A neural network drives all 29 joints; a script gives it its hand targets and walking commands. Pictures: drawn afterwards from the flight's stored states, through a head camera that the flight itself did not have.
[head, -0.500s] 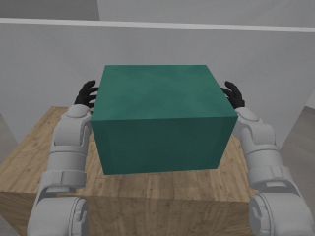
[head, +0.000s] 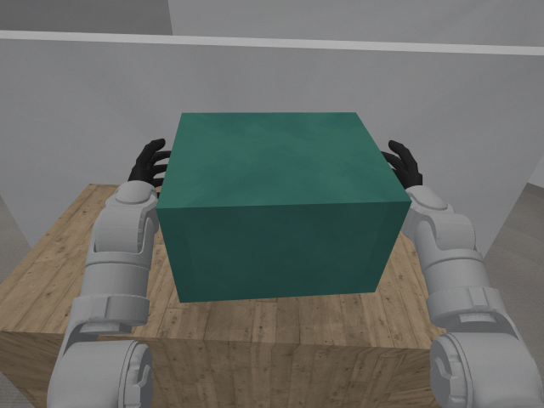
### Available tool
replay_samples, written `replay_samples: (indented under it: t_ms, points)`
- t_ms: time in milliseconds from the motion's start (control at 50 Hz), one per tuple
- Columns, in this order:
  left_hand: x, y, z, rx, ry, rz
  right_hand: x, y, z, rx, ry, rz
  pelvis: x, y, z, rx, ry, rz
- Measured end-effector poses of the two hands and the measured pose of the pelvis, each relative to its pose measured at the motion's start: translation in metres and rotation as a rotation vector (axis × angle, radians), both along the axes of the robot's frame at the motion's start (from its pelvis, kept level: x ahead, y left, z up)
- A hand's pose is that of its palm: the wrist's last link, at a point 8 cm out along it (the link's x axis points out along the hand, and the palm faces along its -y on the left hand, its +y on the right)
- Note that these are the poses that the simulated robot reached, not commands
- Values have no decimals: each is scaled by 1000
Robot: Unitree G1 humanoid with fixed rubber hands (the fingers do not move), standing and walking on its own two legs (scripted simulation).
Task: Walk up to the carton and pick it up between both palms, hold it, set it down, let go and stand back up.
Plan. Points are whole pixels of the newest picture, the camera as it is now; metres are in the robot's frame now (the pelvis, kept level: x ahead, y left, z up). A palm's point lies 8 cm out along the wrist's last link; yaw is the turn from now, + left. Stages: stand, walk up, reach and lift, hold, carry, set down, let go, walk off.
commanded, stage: hold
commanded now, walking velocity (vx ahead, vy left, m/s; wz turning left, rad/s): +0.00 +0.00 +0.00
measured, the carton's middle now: (275, 199) +0.39 +0.03 +0.18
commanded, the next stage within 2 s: set down in 0.56 s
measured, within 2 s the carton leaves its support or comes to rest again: neither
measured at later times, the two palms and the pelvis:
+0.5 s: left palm (143, 189) +0.35 +0.21 +0.21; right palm (405, 192) +0.37 -0.16 +0.20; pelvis +0.00 +0.00 +0.00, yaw +0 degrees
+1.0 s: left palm (140, 195) +0.36 +0.22 +0.20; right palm (397, 187) +0.39 -0.16 +0.20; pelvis +0.00 +0.00 +0.00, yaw +0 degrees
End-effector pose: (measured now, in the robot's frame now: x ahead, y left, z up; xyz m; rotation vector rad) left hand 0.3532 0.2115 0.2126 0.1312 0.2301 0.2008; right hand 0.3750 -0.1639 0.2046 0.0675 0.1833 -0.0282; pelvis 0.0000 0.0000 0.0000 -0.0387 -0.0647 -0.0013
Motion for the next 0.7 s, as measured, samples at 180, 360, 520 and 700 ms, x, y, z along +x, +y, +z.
replay_samples:
  t_ms: [180,360,520,700]
  points:
    - [0,0,1,0,-2,0,0,0,1,0,-3,-1,0,0,0,0,0,0]
    - [0,0,0,0,-2,-1,0,0,0,0,-2,-1,0,0,0,0,0,0]
    - [0,0,0,0,-2,-1,0,0,0,0,-2,-2,0,0,0,0,0,0]
    - [-3,0,-2,-9,-8,9,0,1,0,3,-5,6,0,0,0,0,0,0]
